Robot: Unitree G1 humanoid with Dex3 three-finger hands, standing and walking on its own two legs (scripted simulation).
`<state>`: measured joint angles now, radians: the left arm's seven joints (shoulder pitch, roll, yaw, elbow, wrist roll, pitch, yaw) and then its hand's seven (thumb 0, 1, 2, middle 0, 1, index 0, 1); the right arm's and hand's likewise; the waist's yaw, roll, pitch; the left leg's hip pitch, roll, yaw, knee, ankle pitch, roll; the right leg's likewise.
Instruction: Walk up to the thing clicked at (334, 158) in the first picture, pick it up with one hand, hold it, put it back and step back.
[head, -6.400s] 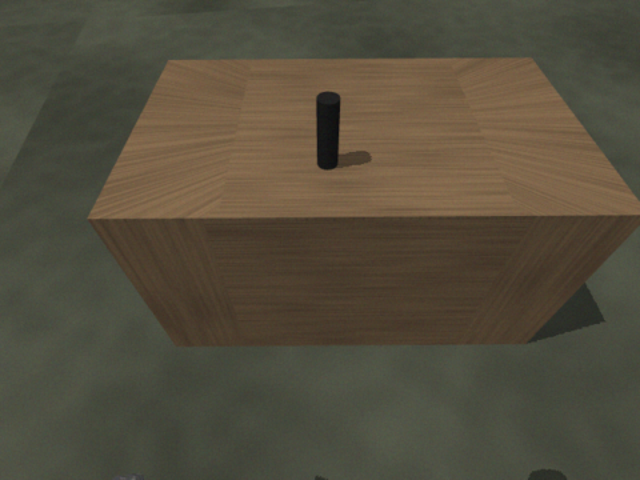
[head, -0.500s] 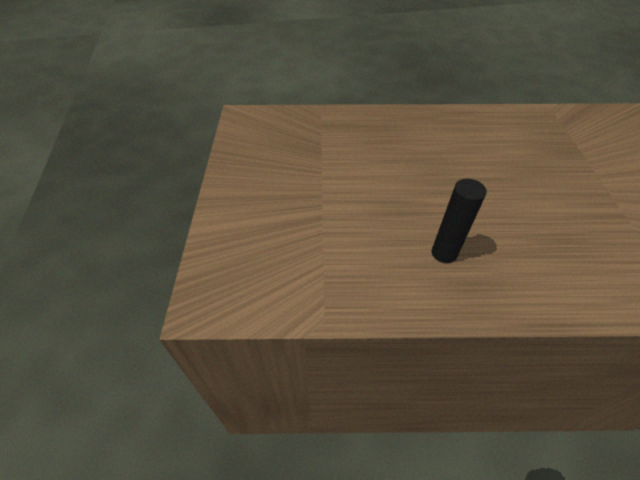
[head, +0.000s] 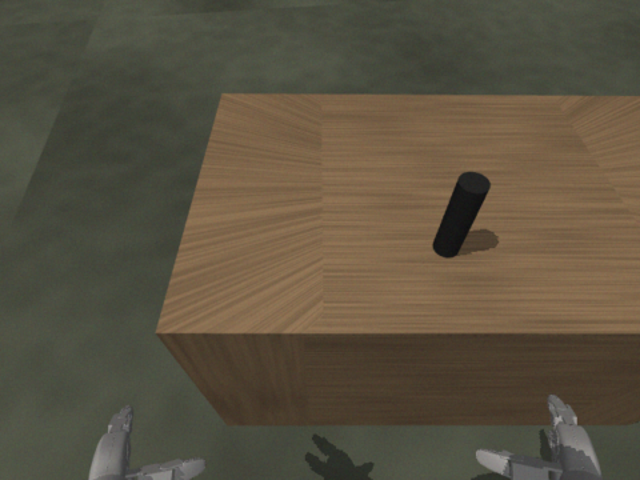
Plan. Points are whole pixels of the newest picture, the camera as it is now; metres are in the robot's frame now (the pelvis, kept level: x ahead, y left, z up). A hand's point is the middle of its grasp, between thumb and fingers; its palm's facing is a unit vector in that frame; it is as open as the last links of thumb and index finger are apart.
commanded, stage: rise first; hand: right
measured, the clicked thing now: (458, 218) +0.52 -0.23 -0.04
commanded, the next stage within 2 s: go down in 1.18 s
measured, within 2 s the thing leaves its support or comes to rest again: neither
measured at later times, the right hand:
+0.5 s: hand (544, 427) +0.18 -0.26 -0.04, palm faces +0.25 +0.91 -0.34, open 17.2 cm
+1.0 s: hand (556, 426) +0.17 -0.25 +0.00, palm faces +0.26 +0.90 -0.35, open 17.2 cm
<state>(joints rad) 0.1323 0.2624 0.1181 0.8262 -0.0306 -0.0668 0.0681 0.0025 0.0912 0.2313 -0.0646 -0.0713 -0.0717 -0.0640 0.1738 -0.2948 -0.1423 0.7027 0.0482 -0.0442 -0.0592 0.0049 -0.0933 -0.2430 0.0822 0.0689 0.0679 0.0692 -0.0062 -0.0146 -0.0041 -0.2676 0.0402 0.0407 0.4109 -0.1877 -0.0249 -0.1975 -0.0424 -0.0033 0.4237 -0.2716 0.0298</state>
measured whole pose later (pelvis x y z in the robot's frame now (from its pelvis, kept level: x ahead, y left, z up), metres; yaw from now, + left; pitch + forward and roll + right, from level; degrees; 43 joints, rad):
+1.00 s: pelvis +0.00 +0.00 +0.00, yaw -1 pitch -2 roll +0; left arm 0.23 0.23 0.13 0.66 -0.01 -0.10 0.06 -0.01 -0.54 0.07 -0.07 -0.06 -0.07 -0.07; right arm 0.41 -0.28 -0.19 0.13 0.04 -0.10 -0.04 -0.01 0.48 -0.06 0.06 0.06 0.05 0.06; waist -0.03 -0.04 0.04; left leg -0.16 0.05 0.05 0.40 -0.19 -0.03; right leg -0.09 -0.04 0.00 0.40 -0.27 0.03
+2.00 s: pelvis -0.01 -0.01 -0.01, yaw -1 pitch +4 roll +1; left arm 0.20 0.22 0.04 0.68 -0.02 -0.17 0.13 -0.01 -0.52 0.04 -0.07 -0.05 -0.07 -0.05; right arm -0.19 -0.49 -0.53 0.73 0.32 -0.31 0.43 -0.01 0.59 -0.04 0.03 0.06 0.04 0.06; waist 0.04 0.02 -0.03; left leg -0.37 0.05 0.05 0.54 -0.24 -0.03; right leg -0.32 -0.04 0.02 0.58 -0.34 0.02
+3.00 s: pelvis -0.02 -0.02 -0.05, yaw +0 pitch +17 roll +4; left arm 0.29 0.27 -0.06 0.40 0.01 -0.19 0.11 -0.01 -0.55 0.07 -0.07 -0.05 -0.06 -0.06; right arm -0.73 -0.93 -0.67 1.23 0.17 -0.24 0.55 -0.01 0.56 -0.05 0.05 0.05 0.04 0.06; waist 0.15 0.03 -0.10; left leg -0.79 0.03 0.06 0.82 -0.32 -0.04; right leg -0.78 -0.06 0.05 0.95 -0.47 0.02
